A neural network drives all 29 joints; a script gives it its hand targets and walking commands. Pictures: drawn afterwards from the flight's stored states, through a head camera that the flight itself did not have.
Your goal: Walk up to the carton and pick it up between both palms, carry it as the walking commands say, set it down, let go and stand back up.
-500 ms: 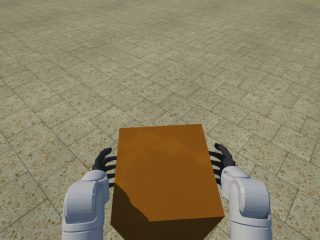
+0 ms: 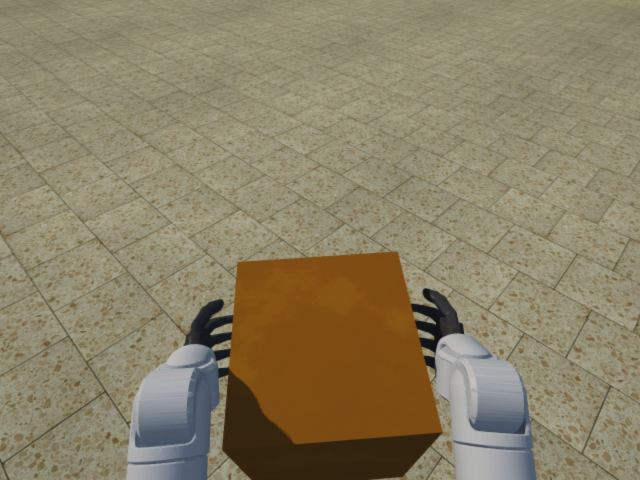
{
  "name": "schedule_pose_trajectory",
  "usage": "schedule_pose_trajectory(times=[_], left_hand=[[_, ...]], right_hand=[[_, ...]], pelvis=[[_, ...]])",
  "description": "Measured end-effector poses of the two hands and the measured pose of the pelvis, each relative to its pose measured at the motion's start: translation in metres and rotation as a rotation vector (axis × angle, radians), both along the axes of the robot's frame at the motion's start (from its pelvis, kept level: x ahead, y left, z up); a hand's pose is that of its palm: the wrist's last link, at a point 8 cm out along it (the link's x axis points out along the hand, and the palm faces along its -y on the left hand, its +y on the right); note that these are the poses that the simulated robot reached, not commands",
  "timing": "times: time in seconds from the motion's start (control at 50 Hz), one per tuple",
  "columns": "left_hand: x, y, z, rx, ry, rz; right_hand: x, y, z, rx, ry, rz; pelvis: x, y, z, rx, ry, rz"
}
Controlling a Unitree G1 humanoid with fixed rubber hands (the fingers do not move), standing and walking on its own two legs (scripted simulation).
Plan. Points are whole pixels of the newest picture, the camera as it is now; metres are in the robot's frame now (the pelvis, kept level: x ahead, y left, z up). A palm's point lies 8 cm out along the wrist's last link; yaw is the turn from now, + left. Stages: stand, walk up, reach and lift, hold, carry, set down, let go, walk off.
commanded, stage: carry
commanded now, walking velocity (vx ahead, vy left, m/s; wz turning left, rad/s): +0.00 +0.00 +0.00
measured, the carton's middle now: (325, 376) +0.28 +0.00 +0.00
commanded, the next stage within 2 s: hold in 1.04 s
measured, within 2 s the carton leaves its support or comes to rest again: neither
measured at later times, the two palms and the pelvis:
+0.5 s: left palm (216, 337) +0.31 +0.14 +0.05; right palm (441, 331) +0.31 -0.15 +0.06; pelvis +0.04 +0.00 +0.00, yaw -1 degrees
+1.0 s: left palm (226, 333) +0.32 +0.13 +0.04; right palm (445, 333) +0.32 -0.16 +0.04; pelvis +0.05 -0.01 +0.01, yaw -1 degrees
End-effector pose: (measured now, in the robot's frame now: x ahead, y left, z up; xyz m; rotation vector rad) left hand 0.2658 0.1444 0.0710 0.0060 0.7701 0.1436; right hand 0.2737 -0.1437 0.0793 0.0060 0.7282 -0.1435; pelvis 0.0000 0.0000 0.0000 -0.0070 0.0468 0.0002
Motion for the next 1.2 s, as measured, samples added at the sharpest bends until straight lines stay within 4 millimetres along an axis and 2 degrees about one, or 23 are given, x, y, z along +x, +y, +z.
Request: schedule_pose_trajectory(times=[0.12,0.54,1.04,1.2], left_hand=[[0.014,-0.003,-0.015,0.023,0.021,-0.013],[0.046,-0.009,-0.022,0.042,-0.038,-0.038],[0.057,-0.018,-0.032,0.055,-0.070,-0.059],[0.065,-0.019,-0.035,0.028,-0.060,-0.054]], right_hand=[[0.014,-0.003,-0.017,-0.011,0.021,0.009],[0.041,-0.009,-0.025,-0.027,-0.039,0.011],[0.047,-0.018,-0.038,-0.044,-0.066,0.011],[0.059,-0.018,-0.030,-0.092,-0.053,0.034]], pelvis=[[0.011,-0.002,0.002,0.002,0.012,-0.002],[0.042,-0.004,0.005,0.010,0.018,-0.012],[0.052,-0.010,0.006,0.014,0.013,-0.019],[0.055,-0.013,0.011,0.020,-0.113,-0.052]])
